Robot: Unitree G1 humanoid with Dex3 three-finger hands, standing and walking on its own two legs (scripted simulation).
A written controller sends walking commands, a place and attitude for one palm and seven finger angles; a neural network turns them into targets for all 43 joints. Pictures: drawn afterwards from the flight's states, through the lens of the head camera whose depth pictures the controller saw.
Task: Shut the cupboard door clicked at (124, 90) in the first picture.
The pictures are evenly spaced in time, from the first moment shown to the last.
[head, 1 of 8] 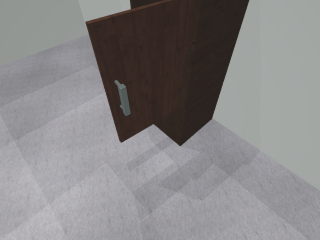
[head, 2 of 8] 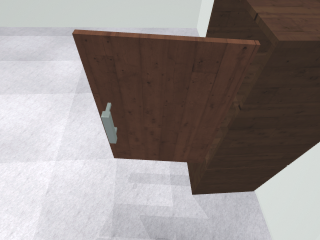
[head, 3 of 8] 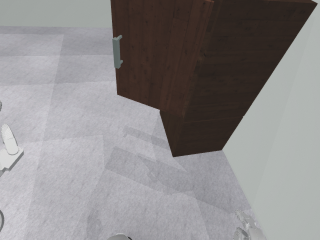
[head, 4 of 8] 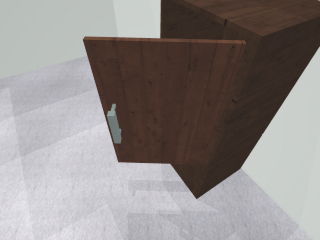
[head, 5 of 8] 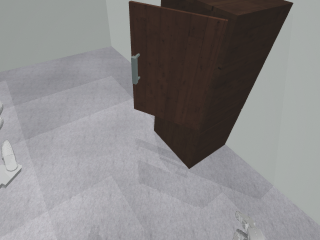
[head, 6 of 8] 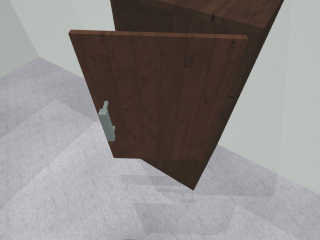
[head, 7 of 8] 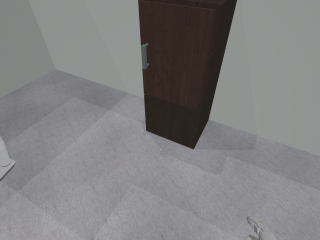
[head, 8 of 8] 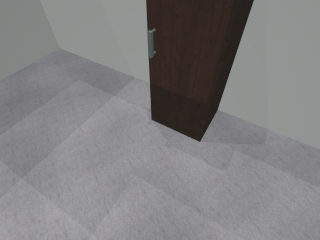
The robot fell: no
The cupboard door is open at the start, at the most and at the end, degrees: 84 84 1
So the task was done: yes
